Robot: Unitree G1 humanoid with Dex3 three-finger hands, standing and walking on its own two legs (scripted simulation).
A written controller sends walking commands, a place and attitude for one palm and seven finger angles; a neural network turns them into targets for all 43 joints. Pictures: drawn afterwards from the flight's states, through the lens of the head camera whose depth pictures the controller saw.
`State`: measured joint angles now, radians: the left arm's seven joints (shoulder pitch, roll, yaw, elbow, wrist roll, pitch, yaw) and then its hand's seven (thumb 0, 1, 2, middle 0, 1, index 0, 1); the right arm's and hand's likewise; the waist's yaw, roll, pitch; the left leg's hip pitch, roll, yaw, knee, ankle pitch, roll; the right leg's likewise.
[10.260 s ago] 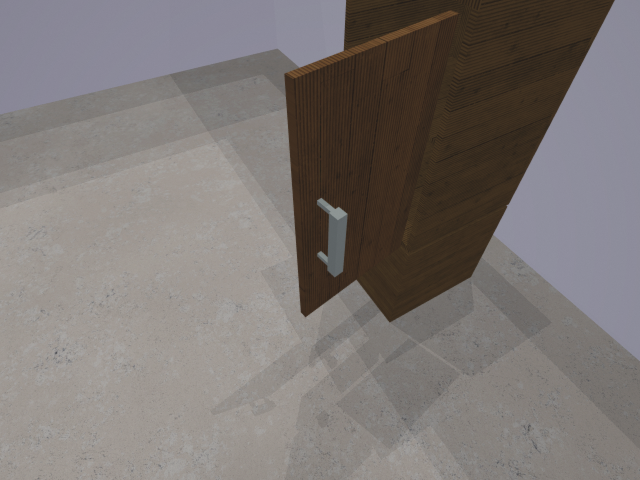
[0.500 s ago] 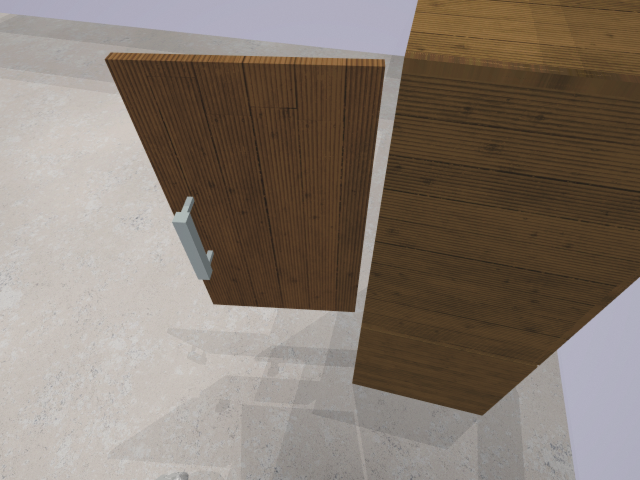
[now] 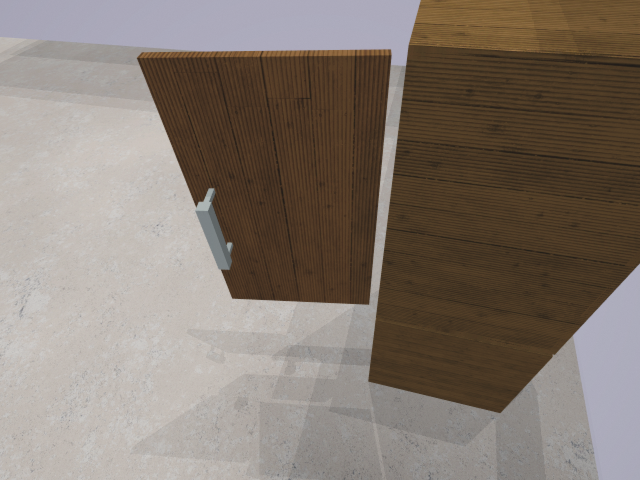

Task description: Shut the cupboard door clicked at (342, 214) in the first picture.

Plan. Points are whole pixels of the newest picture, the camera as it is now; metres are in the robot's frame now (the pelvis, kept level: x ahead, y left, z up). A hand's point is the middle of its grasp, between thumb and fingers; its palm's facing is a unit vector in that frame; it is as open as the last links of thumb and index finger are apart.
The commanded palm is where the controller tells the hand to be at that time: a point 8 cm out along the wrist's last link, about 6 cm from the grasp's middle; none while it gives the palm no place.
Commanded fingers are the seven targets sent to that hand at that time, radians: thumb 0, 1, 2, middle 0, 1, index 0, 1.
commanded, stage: come to a stop and stand still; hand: left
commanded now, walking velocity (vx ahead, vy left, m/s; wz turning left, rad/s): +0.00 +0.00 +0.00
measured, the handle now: (218, 230) +0.54 +0.24 -0.05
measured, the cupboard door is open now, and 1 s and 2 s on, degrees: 100 100 100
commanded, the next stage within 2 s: look again from close up in 0.30 s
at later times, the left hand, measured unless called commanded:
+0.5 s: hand out of the picture -0.01 +0.15 -0.15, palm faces +0.02 -0.98 -0.21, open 7.4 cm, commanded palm none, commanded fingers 0.00 0.90 0.90 -0.20 -0.30 -0.20 -0.30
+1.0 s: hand out of the picture +0.02 +0.14 -0.16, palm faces +0.04 -0.98 -0.21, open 7.4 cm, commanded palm none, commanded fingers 0.00 0.90 0.90 -0.20 -0.30 -0.20 -0.30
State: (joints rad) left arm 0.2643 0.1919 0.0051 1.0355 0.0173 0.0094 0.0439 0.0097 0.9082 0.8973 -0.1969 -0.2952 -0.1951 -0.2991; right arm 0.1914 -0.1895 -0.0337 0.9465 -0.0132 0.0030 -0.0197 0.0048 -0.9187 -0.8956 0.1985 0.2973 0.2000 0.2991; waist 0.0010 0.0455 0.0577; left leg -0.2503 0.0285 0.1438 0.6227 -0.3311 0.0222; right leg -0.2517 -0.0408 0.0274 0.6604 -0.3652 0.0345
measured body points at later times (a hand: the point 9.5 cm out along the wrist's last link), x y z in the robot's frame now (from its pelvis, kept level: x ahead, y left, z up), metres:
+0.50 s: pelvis -0.01 -0.02 +0.01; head +0.01 -0.04 +0.46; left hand -0.01 +0.20 -0.14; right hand -0.06 -0.24 -0.15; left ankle +0.01 +0.10 -0.72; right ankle -0.01 -0.13 -0.72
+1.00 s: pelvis +0.03 -0.03 +0.02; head +0.04 -0.04 +0.47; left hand +0.02 +0.20 -0.14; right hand +0.05 -0.25 -0.15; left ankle +0.01 +0.10 -0.72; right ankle -0.01 -0.13 -0.72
